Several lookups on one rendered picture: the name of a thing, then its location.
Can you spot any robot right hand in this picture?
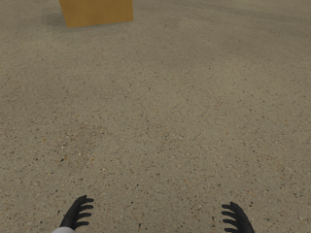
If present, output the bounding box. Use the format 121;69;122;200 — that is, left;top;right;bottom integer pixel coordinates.
221;201;255;233

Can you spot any robot left hand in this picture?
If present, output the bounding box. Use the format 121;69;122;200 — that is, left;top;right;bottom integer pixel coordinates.
59;195;94;230

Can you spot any pedestal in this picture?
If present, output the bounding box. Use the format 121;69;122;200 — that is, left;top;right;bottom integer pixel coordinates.
58;0;133;28

